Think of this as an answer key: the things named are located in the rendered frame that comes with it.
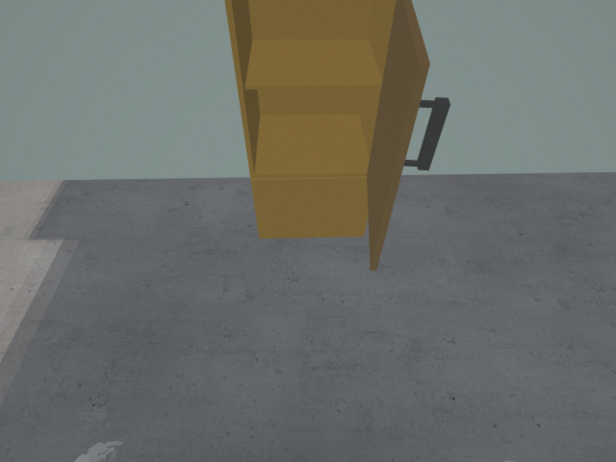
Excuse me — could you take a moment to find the cupboard door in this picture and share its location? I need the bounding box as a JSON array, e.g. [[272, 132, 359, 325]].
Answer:
[[367, 0, 430, 270]]

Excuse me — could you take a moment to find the robot left hand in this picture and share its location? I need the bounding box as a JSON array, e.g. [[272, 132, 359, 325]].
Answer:
[[74, 441, 125, 462]]

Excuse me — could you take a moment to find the handle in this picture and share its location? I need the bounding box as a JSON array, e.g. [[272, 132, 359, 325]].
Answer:
[[404, 97, 450, 170]]

